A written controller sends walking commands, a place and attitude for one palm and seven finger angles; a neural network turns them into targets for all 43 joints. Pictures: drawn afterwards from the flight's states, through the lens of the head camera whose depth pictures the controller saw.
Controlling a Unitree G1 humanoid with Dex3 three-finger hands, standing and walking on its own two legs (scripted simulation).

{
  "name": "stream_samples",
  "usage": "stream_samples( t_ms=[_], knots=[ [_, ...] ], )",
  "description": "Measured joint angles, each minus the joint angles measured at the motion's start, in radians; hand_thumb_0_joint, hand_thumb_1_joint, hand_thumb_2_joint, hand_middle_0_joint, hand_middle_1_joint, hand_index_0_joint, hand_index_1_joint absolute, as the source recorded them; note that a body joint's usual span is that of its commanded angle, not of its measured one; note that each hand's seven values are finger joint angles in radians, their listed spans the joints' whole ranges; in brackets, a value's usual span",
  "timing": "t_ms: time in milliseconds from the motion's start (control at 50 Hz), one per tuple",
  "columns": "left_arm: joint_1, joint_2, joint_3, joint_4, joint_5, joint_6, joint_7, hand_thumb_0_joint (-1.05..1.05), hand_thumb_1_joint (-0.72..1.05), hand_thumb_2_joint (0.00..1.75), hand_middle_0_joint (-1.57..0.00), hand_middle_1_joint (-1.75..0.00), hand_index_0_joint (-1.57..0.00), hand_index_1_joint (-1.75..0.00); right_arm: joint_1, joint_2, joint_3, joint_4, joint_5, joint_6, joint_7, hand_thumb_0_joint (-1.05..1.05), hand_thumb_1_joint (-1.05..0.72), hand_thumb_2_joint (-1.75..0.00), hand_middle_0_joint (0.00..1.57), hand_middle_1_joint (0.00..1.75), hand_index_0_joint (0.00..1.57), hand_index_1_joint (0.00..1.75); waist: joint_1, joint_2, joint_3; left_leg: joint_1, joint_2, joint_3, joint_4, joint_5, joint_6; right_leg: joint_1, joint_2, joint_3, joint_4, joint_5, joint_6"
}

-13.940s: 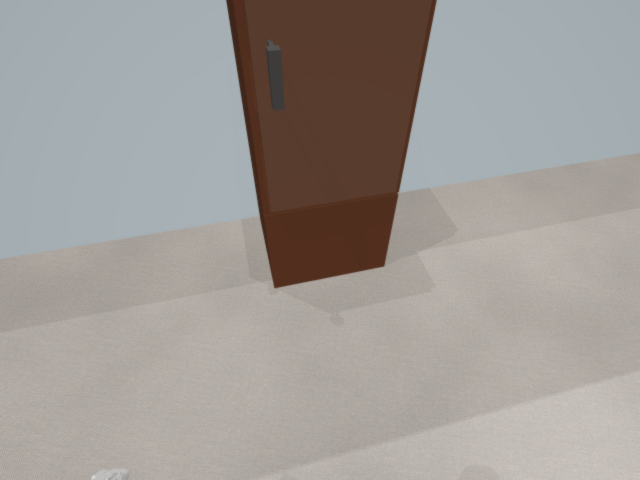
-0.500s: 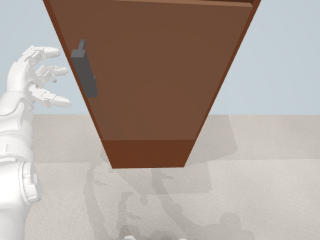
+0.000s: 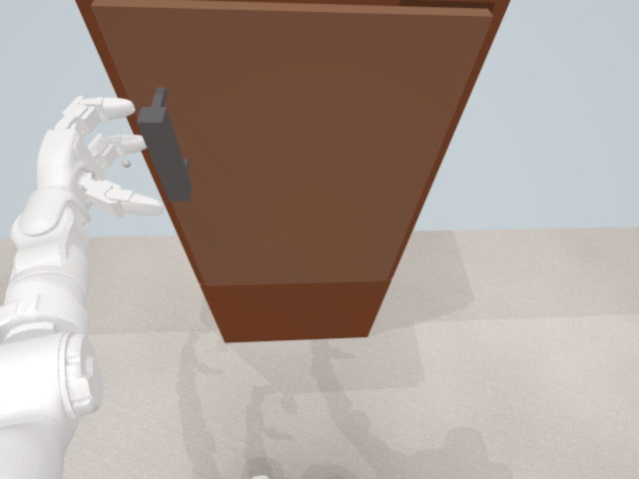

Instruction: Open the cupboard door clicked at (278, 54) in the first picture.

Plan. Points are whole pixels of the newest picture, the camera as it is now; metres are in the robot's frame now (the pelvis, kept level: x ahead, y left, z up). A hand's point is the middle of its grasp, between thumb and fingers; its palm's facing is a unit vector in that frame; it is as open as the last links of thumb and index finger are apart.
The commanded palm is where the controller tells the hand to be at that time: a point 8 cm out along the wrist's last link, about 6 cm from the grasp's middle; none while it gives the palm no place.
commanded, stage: slide the fingers in behind the handle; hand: left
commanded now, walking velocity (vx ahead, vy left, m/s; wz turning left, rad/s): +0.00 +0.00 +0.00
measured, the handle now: (170, 146) +0.51 +0.18 +0.12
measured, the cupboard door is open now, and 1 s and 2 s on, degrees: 0 0 0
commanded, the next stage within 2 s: close the thumb around the handle in 1.30 s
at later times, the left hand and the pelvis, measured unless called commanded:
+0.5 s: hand (158, 168) +0.46 +0.18 +0.13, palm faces +0.02 -1.00 +0.00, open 14.0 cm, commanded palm +0.43 +0.24 +0.12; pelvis -0.01 -0.01 +0.00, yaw +0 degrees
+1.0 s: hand (182, 166) +0.46 +0.16 +0.13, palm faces +0.03 -1.00 +0.00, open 13.9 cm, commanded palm +0.44 +0.21 +0.12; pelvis -0.01 -0.02 +0.00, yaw +0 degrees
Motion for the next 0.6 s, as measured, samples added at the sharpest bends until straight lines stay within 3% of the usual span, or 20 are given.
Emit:
stream_samples(
  t_ms=[260, 340, 600],
  knots=[
    [-0.030, -0.065, -0.070, 0.013, 0.008, -0.017, 0.039, -0.01, -0.50, 0.30, -0.26, -1.18, -0.29, -1.20, -0.047, -0.001, -0.003, 0.017, -0.002, -0.036, 0.003, 0.01, -0.91, -0.90, 0.21, 0.30, 0.20, 0.30, 0.016, 0.001, 0.005, 0.005, -0.010, -0.016, 0.007, 0.009, -0.002, 0.008, -0.010, -0.017, 0.014, -0.002, -0.003],
    [-0.041, -0.086, -0.056, 0.025, 0.015, -0.021, 0.056, -0.01, -0.50, 0.30, -0.28, -1.19, -0.30, -1.20, -0.059, -0.002, 0.000, 0.010, -0.004, -0.041, 0.006, 0.01, -0.91, -0.90, 0.21, 0.30, 0.20, 0.30, 0.012, -0.003, 0.003, 0.005, -0.009, -0.009, 0.007, 0.011, -0.003, 0.002, -0.010, -0.011, 0.022, -0.002, -0.005],
    [-0.052, -0.068, -0.050, 0.049, 0.029, -0.022, 0.080, -0.01, -0.50, 0.30, -0.30, -1.20, -0.30, -1.20, -0.041, 0.002, 0.007, 0.003, 0.000, -0.045, 0.001, 0.01, -0.91, -0.90, 0.21, 0.30, 0.20, 0.30, 0.000, -0.005, 0.019, 0.001, 0.000, -0.008, 0.010, 0.017, -0.012, -0.005, -0.001, -0.010, 0.028, 0.003, -0.015]
  ],
)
